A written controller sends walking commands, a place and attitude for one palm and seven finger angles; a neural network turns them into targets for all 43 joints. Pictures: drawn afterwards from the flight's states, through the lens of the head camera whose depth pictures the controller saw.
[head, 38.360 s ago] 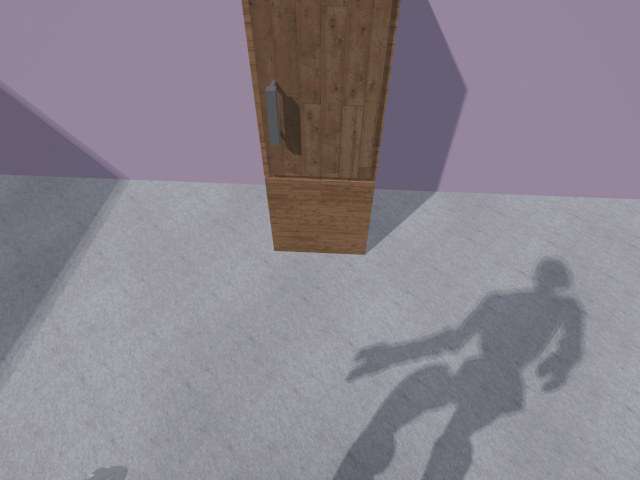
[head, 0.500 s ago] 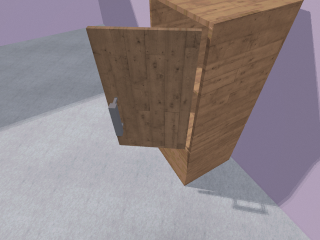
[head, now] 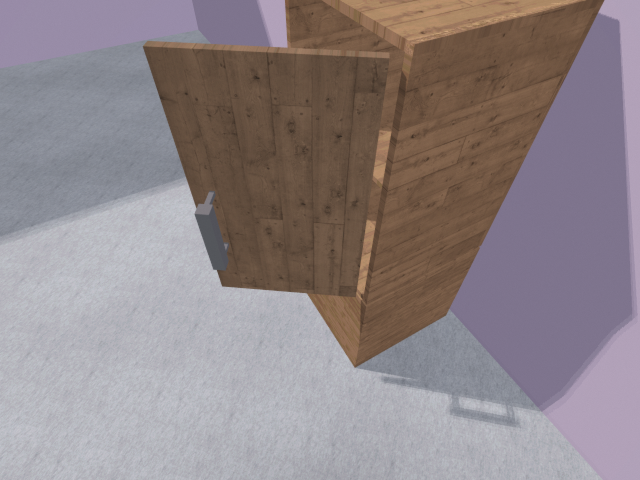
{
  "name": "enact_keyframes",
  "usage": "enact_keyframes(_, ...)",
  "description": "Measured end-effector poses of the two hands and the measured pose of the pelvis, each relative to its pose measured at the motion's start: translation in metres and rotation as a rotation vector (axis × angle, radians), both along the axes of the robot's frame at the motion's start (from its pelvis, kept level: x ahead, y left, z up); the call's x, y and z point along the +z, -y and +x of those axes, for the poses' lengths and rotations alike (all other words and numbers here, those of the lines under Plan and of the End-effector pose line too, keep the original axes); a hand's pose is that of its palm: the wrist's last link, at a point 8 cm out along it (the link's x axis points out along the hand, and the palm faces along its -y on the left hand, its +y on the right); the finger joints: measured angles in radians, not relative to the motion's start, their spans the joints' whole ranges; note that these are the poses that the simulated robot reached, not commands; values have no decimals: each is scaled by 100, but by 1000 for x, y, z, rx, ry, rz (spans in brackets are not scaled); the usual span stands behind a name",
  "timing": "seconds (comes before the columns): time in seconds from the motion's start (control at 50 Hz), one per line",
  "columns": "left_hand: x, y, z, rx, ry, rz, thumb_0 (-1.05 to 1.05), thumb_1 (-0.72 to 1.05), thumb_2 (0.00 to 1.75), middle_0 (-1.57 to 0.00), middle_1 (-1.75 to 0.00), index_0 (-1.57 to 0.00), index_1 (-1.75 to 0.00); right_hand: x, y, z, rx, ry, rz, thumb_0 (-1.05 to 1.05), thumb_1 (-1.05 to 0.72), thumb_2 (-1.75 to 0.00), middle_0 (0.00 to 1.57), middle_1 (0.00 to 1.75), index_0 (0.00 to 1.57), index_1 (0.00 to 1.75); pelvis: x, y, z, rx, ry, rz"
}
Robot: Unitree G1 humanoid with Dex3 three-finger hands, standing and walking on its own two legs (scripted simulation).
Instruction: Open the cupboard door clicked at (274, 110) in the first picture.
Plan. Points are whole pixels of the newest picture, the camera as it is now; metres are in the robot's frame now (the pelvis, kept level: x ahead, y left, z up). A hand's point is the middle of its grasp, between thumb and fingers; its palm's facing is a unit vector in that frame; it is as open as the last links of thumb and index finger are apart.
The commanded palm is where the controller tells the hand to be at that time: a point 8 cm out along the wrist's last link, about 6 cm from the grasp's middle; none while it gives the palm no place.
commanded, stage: come to a stop and stand still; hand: left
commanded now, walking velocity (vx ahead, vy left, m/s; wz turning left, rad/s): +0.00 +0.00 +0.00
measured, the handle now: (216, 231) +0.57 +0.24 -0.10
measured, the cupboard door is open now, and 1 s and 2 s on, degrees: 55 55 55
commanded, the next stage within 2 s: look again from close up in 0.22 s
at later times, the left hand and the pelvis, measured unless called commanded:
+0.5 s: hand out of the picture +0.01 +0.17 -0.18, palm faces +0.04 -0.98 -0.19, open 7.3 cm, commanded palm none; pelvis +0.01 +0.00 +0.00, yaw +0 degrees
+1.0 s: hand out of the picture +0.10 +0.19 -0.11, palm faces +0.24 -0.95 -0.21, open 7.3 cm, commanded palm +0.11 +0.22 -0.07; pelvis +0.00 +0.00 +0.00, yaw +1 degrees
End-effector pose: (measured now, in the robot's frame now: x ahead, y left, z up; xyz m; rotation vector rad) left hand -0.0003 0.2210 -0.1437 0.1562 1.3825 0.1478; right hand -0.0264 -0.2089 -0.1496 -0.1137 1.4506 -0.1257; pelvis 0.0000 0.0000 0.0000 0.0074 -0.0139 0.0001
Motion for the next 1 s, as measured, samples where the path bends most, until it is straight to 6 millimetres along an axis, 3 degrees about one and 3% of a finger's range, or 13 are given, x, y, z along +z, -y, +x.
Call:
enact_keyframes(0.18,0,0,12,10,24,7,2,92,90,-20,-30,-20,-30,0,2,20,10,33,-1,0,-91,-90,20,30,20,30,0,3,7,5,-1,-2)
enact_keyframes(0.38,0,3,11,21,16,1,1,92,90,-20,-30,-20,-30,2,8,31,20,46,-19,0,-91,-90,20,30,20,30,0,4,11,7,-2,-3)
enact_keyframes(0.9,-3,9,-1,32,-11,-12,1,92,90,-20,-30,-20,-30,2,2,18,9,9,-9,0,-91,-90,20,30,20,30,0,4,11,7,-4,-8)
enact_keyframes(0.94,14,-3,20,105,126,23,3,94,90,-20,-30,-21,-31,5,6,28,9,106,-30,0,-91,-90,20,30,20,30,-1,3,8,2,-5,-7)
enact_keyframes(1.0,64,-18,76,126,500,84,5,94,89,-20,-31,-21,-32,10,21,56,9,325,-73,2,-93,-90,21,30,20,30,-5,-2,4,26,-20,0)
